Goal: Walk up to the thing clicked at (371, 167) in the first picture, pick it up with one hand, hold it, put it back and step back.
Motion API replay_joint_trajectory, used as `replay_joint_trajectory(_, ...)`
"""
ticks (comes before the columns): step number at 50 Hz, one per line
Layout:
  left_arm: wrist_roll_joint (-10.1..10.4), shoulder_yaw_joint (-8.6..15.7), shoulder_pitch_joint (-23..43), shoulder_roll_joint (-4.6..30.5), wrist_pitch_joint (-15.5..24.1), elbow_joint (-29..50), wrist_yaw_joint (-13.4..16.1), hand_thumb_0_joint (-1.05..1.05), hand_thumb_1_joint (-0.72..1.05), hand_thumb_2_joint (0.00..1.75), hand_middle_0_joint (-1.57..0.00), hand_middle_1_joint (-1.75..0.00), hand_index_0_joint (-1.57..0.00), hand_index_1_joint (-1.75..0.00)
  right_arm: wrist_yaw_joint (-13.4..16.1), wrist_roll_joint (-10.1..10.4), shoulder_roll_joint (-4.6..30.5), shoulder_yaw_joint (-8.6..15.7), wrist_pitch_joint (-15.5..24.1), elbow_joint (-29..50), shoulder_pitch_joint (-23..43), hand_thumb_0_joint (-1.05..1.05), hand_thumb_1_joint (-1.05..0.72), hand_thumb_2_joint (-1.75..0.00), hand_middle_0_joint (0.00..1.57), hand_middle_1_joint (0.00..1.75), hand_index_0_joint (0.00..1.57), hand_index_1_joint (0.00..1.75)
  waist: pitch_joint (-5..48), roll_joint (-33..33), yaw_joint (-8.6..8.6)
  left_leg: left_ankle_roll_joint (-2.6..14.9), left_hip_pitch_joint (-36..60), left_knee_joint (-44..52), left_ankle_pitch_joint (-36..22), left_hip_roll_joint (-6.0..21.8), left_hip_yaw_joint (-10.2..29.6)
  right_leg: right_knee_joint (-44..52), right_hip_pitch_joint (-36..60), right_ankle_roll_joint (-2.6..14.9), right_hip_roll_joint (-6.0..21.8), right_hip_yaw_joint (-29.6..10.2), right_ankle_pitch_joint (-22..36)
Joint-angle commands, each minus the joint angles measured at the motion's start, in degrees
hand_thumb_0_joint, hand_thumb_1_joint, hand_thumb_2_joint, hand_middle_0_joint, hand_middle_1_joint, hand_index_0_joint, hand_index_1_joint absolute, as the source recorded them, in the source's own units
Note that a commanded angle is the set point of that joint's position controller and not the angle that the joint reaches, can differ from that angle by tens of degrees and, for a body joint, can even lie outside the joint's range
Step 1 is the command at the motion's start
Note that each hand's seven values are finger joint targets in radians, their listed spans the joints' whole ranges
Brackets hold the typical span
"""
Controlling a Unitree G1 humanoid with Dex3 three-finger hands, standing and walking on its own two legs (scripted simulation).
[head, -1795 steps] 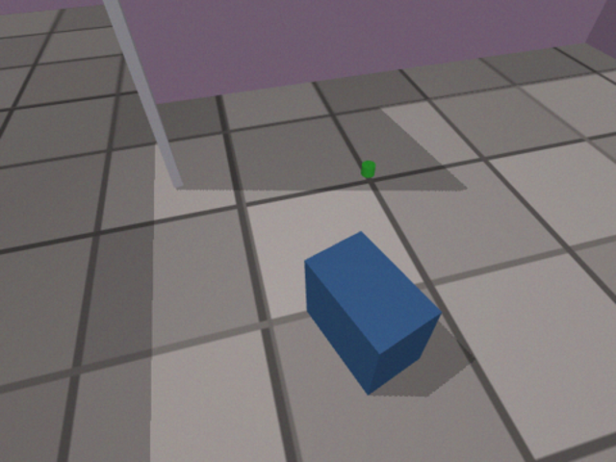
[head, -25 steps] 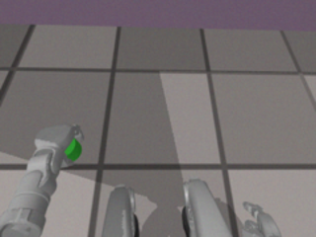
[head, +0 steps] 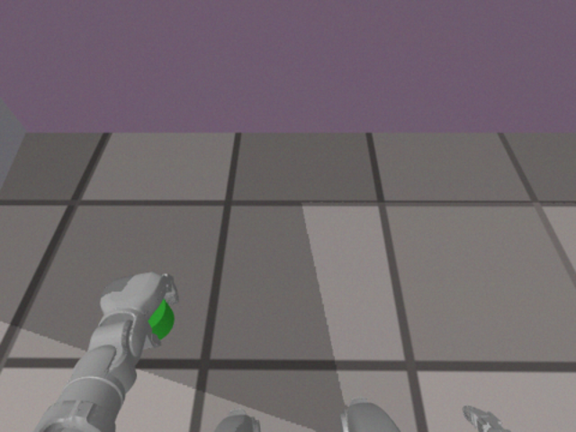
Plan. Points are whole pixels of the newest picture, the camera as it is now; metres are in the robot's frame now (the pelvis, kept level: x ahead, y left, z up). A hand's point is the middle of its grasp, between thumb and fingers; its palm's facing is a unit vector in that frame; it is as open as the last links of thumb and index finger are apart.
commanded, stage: lift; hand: left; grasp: from above
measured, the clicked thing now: (148, 316) +0.34 +0.24 -0.10
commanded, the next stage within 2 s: hold in 0.16 s
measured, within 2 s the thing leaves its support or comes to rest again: neither
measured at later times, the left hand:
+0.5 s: hand (136, 300) +0.34 +0.23 -0.02, palm faces -0.46 -0.07 -0.89, open 8.7 cm
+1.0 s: hand (134, 292) +0.33 +0.22 +0.01, palm faces -0.45 -0.06 -0.89, open 8.7 cm
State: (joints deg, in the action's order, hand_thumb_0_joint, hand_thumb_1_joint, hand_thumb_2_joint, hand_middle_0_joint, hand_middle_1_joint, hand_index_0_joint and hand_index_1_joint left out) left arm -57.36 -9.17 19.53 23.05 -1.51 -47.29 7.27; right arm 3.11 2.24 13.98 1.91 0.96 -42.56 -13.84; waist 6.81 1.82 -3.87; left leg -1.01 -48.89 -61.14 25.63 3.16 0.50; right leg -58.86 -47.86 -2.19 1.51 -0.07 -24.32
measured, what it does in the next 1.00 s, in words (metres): rises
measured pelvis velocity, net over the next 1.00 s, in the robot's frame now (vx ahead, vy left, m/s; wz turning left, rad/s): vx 0.03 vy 0.00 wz -0.02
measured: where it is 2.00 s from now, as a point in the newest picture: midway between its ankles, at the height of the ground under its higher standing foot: outside the picture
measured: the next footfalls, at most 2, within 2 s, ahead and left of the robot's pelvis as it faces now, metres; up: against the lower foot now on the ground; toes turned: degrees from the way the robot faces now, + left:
none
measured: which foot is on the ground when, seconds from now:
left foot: down 0.00-1.00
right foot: down 0.00-1.00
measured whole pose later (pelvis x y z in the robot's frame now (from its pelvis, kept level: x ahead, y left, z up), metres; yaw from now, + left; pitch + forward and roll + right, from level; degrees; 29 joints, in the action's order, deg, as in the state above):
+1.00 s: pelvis +0.03 +0.00 +0.06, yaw -1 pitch +5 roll +0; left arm -57.4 -11.0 14.5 22.3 -0.8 -39.1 -0.1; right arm 2.1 3.3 14.5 2.6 -3.1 -39.9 -13.1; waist 3.4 2.4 -0.7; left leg -1.0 -23.3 -36.7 18.0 2.4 -2.3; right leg -36.7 -24.0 -2.2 2.1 -1.7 -17.3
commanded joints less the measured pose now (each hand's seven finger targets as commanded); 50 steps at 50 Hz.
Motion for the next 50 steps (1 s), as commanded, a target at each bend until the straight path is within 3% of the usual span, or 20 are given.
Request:
replay_joint_trajectory(1,0.55,4.19,16.55,12.02,-0.41,9.68,2.30,0.00,0.66,0.73,-0.96,-0.77,-1.00,-0.73,0.41,-0.15,8.26,2.97,1.79,5.61,-0.90,0.00,-0.90,-0.90,0.20,0.30,0.20,0.30,15.91,2.62,0.94,0.82,16.79,14.12,-11.09,-3.06,0.05,13.18,12.38,2.46,-2.96,0.63,9.78)
replay_joint_trajectory(5,0.45,3.20,16.05,10.67,-0.37,10.49,2.12,0.00,0.64,0.74,-0.95,-0.77,-0.98,-0.74,0.20,0.02,7.91,2.93,1.52,6.14,-0.69,0.00,-0.90,-0.90,0.20,0.30,0.20,0.30,14.53,1.45,1.01,0.84,19.44,17.15,-11.73,-3.19,-0.11,16.15,15.06,2.46,-2.97,0.47,10.32)
replay_joint_trajectory(10,0.41,4.12,17.39,11.95,0.53,12.00,1.92,0.00,0.62,0.77,-0.94,-0.76,-0.97,-0.73,0.13,0.02,8.19,3.23,1.54,6.09,-0.31,0.00,-0.90,-0.90,0.20,0.30,0.20,0.30,14.36,2.22,1.13,0.53,23.47,20.02,-12.73,-3.11,-0.52,18.61,17.16,2.49,-3.05,0.56,10.80)
replay_joint_trajectory(12,0.16,3.31,16.71,10.54,0.38,12.39,1.98,0.00,0.62,0.77,-0.94,-0.78,-0.97,-0.74,0.10,-0.02,7.85,3.22,1.42,5.79,-0.47,0.00,-0.90,-0.90,0.20,0.30,0.20,0.30,15.14,1.84,1.35,0.46,25.20,20.61,-16.01,-3.10,-0.49,19.27,18.86,2.48,-3.09,0.39,13.68)
replay_joint_trajectory(15,0.38,3.77,17.69,11.47,0.35,12.84,1.93,0.00,0.61,0.75,-0.91,-0.79,-0.96,-0.74,0.06,0.04,8.31,3.53,1.21,5.49,-0.38,0.00,-0.90,-0.89,0.20,0.30,0.20,0.30,14.79,0.82,1.27,0.65,26.30,21.49,-17.96,-3.41,-1.16,20.77,21.04,2.26,-3.00,0.21,16.08)
replay_joint_trajectory(18,0.04,3.22,17.19,11.15,0.76,11.57,0.99,0.00,0.62,0.74,-0.93,-0.76,-0.97,-0.72,0.04,0.10,8.23,3.50,1.07,5.51,0.10,0.00,-0.90,-0.89,0.20,0.30,0.20,0.30,12.65,0.14,1.12,0.82,26.44,22.99,-16.15,-3.48,-1.27,22.42,21.30,2.26,-2.98,0.25,14.34)
replay_joint_trajectory(30,0.15,3.68,15.93,11.82,1.45,15.01,-2.33,0.00,0.59,0.72,-0.90,-0.77,-0.95,-0.72,-0.34,0.42,8.64,3.66,-0.29,7.38,1.33,0.00,-0.89,-0.89,0.20,0.30,0.20,0.30,12.74,1.66,2.51,0.54,31.79,26.38,-22.71,-3.31,-1.97,24.38,26.01,2.58,-3.39,0.63,19.25)
replay_joint_trajectory(35,-0.11,3.48,15.56,11.40,1.37,15.75,-2.68,0.00,0.61,0.73,-0.91,-0.78,-0.96,-0.73,-0.44,0.59,8.45,3.48,-0.76,8.49,2.38,0.00,-0.89,-0.89,0.20,0.30,0.20,0.30,10.87,0.89,2.78,0.66,31.30,27.63,-20.19,-3.61,-2.23,25.90,26.60,2.44,-3.23,0.21,17.41)
replay_joint_trajectory(47,-0.11,3.84,14.16,11.47,0.85,20.27,-4.83,0.00,0.59,0.76,-0.91,-0.78,-0.95,-0.74,-0.32,0.89,8.30,3.53,-1.80,9.56,3.34,0.00,-0.90,-0.90,0.20,0.30,0.20,0.30,11.85,-0.51,3.41,1.18,34.21,28.52,-23.95,-3.80,-2.87,27.01,29.21,2.06,-2.99,-0.19,21.72)
replay_joint_trajectory(49,-0.11,3.84,14.98,11.70,0.88,20.95,-5.08,0.00,0.58,0.73,-0.90,-0.77,-0.94,-0.72,-0.29,0.92,8.43,3.44,-1.83,9.64,3.09,0.00,-0.90,-0.90,0.20,0.30,0.20,0.30,11.70,-0.48,2.72,1.30,34.49,28.94,-23.65,-3.77,-3.03,27.30,29.64,2.05,-2.96,-0.16,21.46)
replay_joint_trajectory(50,-0.03,3.99,14.18,11.74,0.85,20.25,-5.29,0.00,0.59,0.72,-0.91,-0.76,-0.95,-0.72,-0.25,1.00,8.21,3.35,-1.87,9.71,3.70,0.00,-0.90,-0.90,0.20,0.30,0.20,0.30,11.00,-0.07,3.56,1.19,34.27,29.37,-23.34,-3.77,-2.93,27.48,29.56,2.14,-2.98,-0.02,20.89)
